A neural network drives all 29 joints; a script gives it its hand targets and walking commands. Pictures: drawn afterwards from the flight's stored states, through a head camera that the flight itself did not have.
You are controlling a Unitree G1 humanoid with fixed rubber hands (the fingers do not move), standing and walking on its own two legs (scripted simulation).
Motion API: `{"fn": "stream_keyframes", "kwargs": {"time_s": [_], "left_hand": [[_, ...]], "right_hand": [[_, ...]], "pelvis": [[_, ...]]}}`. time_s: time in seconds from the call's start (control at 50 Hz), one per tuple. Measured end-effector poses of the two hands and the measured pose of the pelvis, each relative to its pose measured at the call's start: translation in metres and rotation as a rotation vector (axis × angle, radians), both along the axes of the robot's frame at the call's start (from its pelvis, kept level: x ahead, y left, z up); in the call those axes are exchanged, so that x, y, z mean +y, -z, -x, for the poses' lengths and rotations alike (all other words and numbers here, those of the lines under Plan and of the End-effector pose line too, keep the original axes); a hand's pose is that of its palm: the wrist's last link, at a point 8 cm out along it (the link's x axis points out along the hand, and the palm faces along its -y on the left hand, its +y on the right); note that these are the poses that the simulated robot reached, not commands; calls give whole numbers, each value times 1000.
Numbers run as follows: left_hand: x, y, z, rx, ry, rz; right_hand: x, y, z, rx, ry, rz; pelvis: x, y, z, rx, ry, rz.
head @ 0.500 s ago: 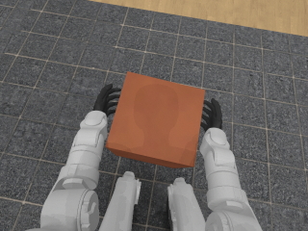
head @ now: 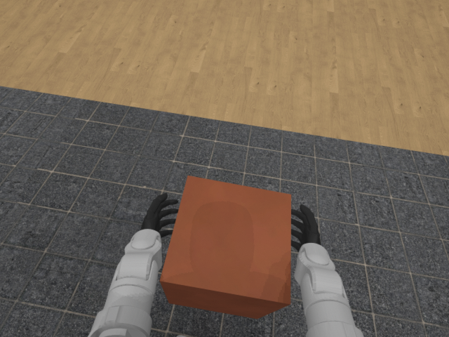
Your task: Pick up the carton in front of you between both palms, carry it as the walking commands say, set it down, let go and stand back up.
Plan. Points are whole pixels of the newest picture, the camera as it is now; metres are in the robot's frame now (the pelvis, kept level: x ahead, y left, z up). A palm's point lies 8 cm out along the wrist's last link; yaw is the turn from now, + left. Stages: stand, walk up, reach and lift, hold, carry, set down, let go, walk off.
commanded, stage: reach and lift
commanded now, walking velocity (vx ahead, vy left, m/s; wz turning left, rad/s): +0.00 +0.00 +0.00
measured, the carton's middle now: (225, 253) +0.32 +0.01 -0.11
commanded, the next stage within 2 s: hold in 1.30 s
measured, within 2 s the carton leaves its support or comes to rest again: neither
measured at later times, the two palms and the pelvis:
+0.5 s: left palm (142, 223) +0.29 +0.15 +0.08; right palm (334, 234) +0.29 -0.15 +0.07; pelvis +0.00 +0.00 +0.04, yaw +0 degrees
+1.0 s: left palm (140, 216) +0.30 +0.15 +0.08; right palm (331, 225) +0.30 -0.15 +0.08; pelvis +0.01 +0.00 +0.05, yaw +0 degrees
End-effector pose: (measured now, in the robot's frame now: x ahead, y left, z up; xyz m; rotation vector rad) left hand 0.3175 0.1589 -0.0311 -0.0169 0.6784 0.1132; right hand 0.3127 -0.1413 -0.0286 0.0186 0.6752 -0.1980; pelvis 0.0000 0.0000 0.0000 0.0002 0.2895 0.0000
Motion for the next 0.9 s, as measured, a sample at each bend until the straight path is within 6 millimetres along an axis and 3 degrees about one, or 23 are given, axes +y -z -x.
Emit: {"fn": "stream_keyframes", "kwargs": {"time_s": [0.28,0.42,0.64,0.9], "left_hand": [[-8,-76,23,-29,-23,-22],[-10,-100,29,-8,-12,-48],[-8,-106,30,14,-29,-40],[-10,-107,21,-8,-8,-50]], "right_hand": [[-8,-77,11,-27,-55,23],[-10,-95,19,-5,-71,30],[-6,-101,16,19,-75,33],[-8,-104,10,-3,-66,34]], "pelvis": [[-1,-40,-16,-233,1,-4],[-4,-44,-8,-325,-3,-4],[-5,-44,5,-361,-6,-3],[-3,-46,-4,-348,3,-6]]}}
